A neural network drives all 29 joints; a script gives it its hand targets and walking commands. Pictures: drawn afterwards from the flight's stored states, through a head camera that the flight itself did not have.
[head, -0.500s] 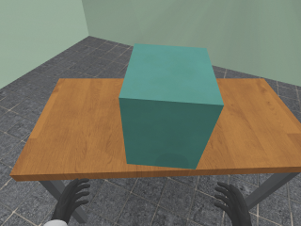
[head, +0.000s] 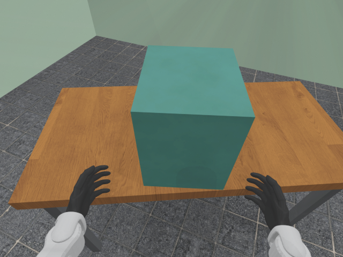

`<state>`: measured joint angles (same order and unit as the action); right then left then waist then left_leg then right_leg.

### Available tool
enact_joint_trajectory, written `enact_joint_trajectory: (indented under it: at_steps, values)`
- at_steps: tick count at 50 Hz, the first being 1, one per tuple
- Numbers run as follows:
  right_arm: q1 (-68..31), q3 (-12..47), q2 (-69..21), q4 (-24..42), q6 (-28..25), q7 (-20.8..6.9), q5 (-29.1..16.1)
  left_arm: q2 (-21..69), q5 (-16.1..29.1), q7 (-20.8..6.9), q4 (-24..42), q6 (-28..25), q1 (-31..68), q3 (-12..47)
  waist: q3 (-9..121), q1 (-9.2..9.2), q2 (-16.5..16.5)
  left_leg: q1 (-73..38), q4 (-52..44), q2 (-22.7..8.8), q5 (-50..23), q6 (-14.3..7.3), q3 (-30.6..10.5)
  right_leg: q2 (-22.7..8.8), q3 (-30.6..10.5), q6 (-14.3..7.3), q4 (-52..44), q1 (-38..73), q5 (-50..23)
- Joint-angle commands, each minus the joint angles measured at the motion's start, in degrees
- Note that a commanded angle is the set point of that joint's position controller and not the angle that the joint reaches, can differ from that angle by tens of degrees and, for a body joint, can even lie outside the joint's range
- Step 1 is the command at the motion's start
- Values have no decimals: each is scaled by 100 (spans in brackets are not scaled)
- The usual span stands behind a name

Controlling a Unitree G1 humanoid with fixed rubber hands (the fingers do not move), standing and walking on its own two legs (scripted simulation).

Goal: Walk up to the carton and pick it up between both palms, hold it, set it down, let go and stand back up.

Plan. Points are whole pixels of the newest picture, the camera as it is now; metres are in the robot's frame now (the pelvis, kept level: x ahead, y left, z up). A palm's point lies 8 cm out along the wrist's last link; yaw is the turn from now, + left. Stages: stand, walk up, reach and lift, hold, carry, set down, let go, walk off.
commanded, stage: reach and lift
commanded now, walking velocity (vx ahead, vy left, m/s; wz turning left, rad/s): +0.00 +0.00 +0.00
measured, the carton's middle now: (186, 119) +0.45 +0.01 +0.07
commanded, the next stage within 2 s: none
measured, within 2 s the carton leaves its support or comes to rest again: neither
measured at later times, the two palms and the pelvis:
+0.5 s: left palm (85, 160) +0.28 +0.22 +0.10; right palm (281, 174) +0.30 -0.19 +0.09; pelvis -0.01 -0.01 +0.00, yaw +0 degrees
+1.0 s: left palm (88, 122) +0.34 +0.22 +0.15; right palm (283, 133) +0.36 -0.19 +0.15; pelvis -0.02 -0.01 +0.00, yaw +0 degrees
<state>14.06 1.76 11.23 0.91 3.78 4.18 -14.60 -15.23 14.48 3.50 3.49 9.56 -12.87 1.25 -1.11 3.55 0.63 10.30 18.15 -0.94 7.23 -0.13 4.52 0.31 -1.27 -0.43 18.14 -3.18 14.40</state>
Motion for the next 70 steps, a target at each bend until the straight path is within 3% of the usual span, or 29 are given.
enact_joint_trajectory:
  at_steps: [1,7,8,9,12,16,22,26,29,33,38,41,47,53,57,64,68,70]
  values:
    - [-1194,-376,831,1464,-122,119,-144,-671,-5,-67,1636,133,1162,-660,1293,-10,-35,-2320,271,17,-2146,202,-414,33,-123,39,-542,-1446,-1511]
    - [-1516,-301,943,1475,167,258,-373,-683,-156,-194,1902,684,1472,-1007,1415,-17,-151,-2353,288,53,-2410,214,-381,41,-154,108,-506,-1148,-2056]
    - [-1711,-308,1000,1519,225,286,-400,-670,-131,-225,1951,780,1703,-1020,1475,-112,-120,-2429,262,54,-2363,210,-388,46,-127,128,-526,-1136,-2070]
    - [-1813,-308,1033,1507,273,306,-422,-687,-122,-236,1971,851,1823,-1039,1462,-133,-188,-2402,271,40,-2281,209,-395,47,-128,102,-519,-1171,-2028]
    - [-2134,-275,1039,1489,512,359,-450,-679,-56,-297,1699,1093,2064,-1169,1332,-165,35,-2263,182,61,-2001,133,-387,13,-182,174,-551,-1182,-2106]
    - [-2776,-372,1156,1675,686,413,-534,-793,-55,-257,1894,1301,2702,-1256,1689,-138,-111,-2178,188,37,-1775,129,-348,32,-163,157,-458,-1148,-1901]
    - [-3603,-444,1366,1445,971,477,-640,-883,-55,-226,1967,1760,3539,-1361,1930,-230,-233,-2260,236,13,-1723,150,-312,54,-104,174,-402,-1241,-1922]
    - [-4263,-411,1492,1356,1135,540,-753,-1009,-44,-211,1806,2046,3999,-1558,2356,-199,-11,-2073,300,47,-1789,77,-303,94,-72,250,-212,-976,-2390]
    - [-4454,-319,1556,938,1284,560,-863,-971,-203,-260,1536,2291,4148,-1672,2335,-220,-97,-2120,310,82,-1904,117,-269,110,-70,308,-176,-865,-2654]
    - [-5224,-366,1629,665,1505,575,-927,-1077,-179,-233,1263,2528,4897,-1671,2264,-260,-46,-1845,197,35,-1311,43,-250,107,-49,280,-179,-995,-2168]
    - [-6130,-507,1840,539,1591,551,-1012,-1282,-122,-135,1359,2677,5789,-1652,2950,-285,-152,-1992,320,26,-1450,84,-216,143,16,306,-75,-1042,-2286]
    - [-6233,-411,1807,74,1696,532,-1069,-1297,-132,-130,881,2798,5816,-1652,2830,-311,-151,-1855,360,26,-1487,26,-250,137,-6,326,-33,-1009,-2482]
    - [-7055,-501,2010,-369,1763,473,-1179,-1528,-97,-45,615,2910,6661,-1533,3413,-345,-315,-1898,427,0,-1486,46,-254,146,57,297,47,-1034,-2453]
    - [-7831,-465,2123,-1153,1843,405,-1200,-1777,-51,-51,-208,2879,7440,-1499,3610,-350,-129,-1696,407,-8,-1369,-8,-274,153,96,399,70,-930,-2580]
    - [-8433,-560,2328,-1473,1837,324,-1276,-1898,42,58,-298,2845,8134,-1303,4044,-370,-422,-1920,512,-44,-1546,75,-309,195,168,315,85,-1176,-2453]
    - [-9334,-444,2450,-2265,1832,180,-1274,-2076,167,49,-1454,2733,8945,-1108,4193,-330,-285,-1791,559,-82,-1481,10,-368,195,201,339,58,-1350,-2368]
    - [-9793,-404,2505,-2761,1810,85,-1268,-2162,197,98,-1897,2602,9506,-934,4306,-286,-379,-1834,569,-90,-1447,40,-364,194,212,292,1,-1437,-2182]
    - [-9936,-368,2542,-2875,1791,71,-1325,-2157,249,106,-2001,2556,9626,-906,4425,-316,-273,-1935,624,-99,-1731,44,-409,233,261,331,30,-1434,-2536]
